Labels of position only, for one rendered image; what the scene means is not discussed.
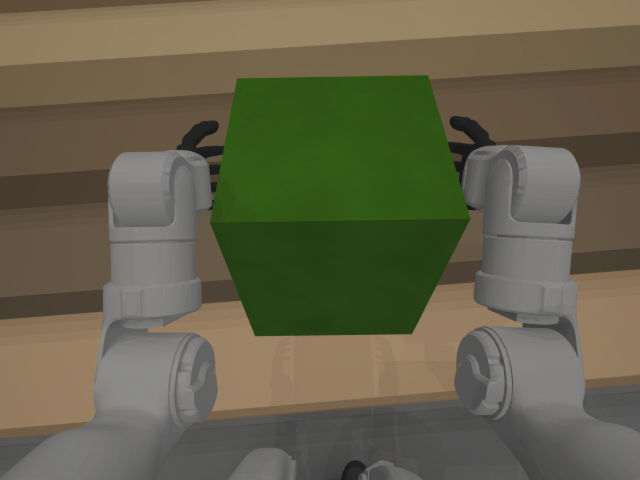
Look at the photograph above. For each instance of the left robot hand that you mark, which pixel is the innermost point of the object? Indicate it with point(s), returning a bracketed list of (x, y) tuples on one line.
[(192, 139)]

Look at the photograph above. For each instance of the robot left forearm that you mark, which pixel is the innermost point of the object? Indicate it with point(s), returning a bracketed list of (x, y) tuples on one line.
[(153, 200)]

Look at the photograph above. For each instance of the robot right foot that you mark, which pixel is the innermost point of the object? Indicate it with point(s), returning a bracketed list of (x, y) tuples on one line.
[(352, 470)]

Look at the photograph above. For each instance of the right robot hand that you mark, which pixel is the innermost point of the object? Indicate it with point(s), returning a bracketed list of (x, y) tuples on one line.
[(476, 133)]

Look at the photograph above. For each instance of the robot right forearm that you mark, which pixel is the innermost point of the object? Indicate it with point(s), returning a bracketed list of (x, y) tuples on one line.
[(528, 195)]

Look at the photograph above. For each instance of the right robot upper arm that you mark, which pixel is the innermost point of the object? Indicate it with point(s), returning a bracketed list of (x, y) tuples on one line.
[(528, 385)]

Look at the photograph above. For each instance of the robot right shin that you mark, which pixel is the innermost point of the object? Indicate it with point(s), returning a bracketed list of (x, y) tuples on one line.
[(378, 463)]

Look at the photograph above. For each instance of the carton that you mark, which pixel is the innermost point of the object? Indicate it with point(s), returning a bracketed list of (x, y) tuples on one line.
[(338, 205)]

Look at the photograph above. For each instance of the left robot upper arm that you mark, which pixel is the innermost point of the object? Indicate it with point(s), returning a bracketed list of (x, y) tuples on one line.
[(150, 388)]

